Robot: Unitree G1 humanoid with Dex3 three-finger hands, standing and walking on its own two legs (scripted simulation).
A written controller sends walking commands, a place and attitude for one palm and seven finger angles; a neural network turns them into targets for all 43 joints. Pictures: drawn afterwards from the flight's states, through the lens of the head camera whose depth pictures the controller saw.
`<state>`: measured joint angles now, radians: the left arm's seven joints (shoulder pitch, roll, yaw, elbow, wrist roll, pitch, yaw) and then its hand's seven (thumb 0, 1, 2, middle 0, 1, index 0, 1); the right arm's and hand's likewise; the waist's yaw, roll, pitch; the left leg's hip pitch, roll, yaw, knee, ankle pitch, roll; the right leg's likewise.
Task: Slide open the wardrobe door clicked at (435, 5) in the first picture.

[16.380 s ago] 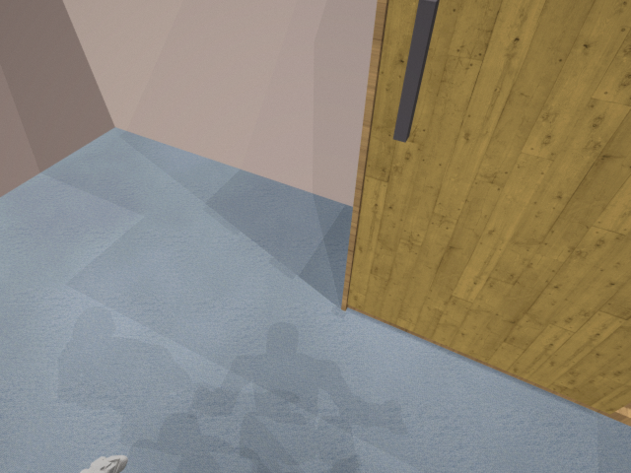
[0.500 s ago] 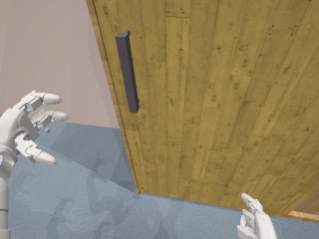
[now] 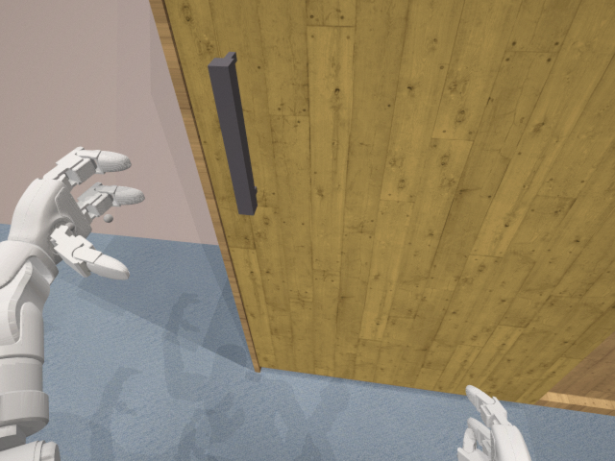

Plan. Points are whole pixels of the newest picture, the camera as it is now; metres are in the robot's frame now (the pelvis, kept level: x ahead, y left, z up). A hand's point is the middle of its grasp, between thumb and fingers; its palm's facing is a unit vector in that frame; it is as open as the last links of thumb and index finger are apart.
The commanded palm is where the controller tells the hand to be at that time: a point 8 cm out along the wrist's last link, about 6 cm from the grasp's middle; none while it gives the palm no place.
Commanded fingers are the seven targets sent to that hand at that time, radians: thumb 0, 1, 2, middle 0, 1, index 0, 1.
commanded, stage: move the hooked fingers beside the handle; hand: left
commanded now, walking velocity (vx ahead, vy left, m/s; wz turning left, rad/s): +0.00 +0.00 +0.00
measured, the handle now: (240, 140) +0.54 +0.15 +0.17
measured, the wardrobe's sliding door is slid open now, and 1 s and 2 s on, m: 0.00 0.00 0.00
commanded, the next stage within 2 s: none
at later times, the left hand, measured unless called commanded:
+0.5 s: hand (150, 192) +0.39 +0.24 +0.18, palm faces -0.07 -1.00 -0.03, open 14.0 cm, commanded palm +0.37 +0.29 +0.18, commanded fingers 0.00 -0.50 0.30 -0.30 -1.20 -0.30 -1.20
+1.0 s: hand (175, 164) +0.45 +0.22 +0.18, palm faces -0.06 -1.00 +0.00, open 14.0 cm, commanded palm +0.43 +0.28 +0.18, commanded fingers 0.00 -0.50 0.30 -0.30 -1.20 -0.30 -1.20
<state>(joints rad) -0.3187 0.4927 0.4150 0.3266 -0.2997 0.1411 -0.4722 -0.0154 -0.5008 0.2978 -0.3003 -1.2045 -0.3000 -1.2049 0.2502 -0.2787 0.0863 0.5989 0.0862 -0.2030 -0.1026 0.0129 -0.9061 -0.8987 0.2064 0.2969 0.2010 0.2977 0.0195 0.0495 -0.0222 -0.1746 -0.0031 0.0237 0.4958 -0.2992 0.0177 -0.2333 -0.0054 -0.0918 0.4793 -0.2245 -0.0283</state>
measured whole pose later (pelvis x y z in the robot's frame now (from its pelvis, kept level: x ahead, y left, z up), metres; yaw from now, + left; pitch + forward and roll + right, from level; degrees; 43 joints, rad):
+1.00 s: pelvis +0.02 +0.01 +0.00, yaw -1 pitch +4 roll -1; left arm -0.71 0.49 0.34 0.79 -0.20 0.04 -0.38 -0.02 -0.50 0.30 -0.30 -1.20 -0.30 -1.20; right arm 0.33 -0.29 0.06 0.64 0.07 -0.10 -0.09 0.01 -0.91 -0.90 0.21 0.30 0.20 0.30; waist -0.05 0.02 -0.05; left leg -0.26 -0.01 0.05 0.49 -0.31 0.03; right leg -0.32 -0.01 -0.07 0.47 -0.23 -0.01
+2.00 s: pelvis +0.01 +0.01 +0.00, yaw -1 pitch +7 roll -1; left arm -0.90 0.51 0.35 1.04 -0.16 -0.11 -0.34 -0.02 -0.50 0.30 -0.30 -1.20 -0.30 -1.20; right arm 0.34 -0.28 0.07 0.64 0.06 -0.08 -0.09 0.01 -0.91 -0.90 0.21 0.30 0.20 0.30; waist -0.09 0.01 -0.05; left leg -0.35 0.00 0.05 0.55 -0.32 0.03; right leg -0.41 -0.01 -0.07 0.51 -0.22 -0.01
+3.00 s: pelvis +0.01 +0.01 +0.00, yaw -1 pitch +6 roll -1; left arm -0.87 0.42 0.28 0.96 -0.15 -0.05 -0.24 -0.02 -0.50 0.30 -0.30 -1.21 -0.30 -1.21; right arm 0.34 -0.26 0.06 0.65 0.06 -0.06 -0.08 0.01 -0.91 -0.90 0.21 0.30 0.20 0.30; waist -0.07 0.02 -0.04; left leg -0.32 0.00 0.04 0.54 -0.31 0.03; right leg -0.38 0.00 -0.07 0.51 -0.22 -0.02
